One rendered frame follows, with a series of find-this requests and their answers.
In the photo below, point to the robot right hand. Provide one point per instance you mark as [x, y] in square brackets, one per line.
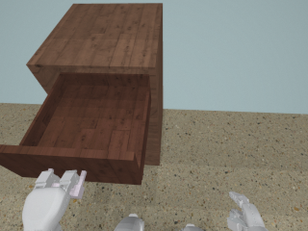
[248, 217]

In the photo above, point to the handle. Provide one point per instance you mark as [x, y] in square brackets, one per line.
[78, 190]

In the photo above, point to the robot left thigh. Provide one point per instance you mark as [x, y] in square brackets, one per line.
[130, 224]

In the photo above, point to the robot left hand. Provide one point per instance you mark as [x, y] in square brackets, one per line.
[45, 205]

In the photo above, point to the drawer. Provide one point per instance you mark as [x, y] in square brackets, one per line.
[95, 122]

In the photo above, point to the robot left shin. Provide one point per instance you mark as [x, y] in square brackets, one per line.
[133, 215]

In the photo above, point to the cabinet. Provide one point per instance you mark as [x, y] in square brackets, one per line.
[114, 38]

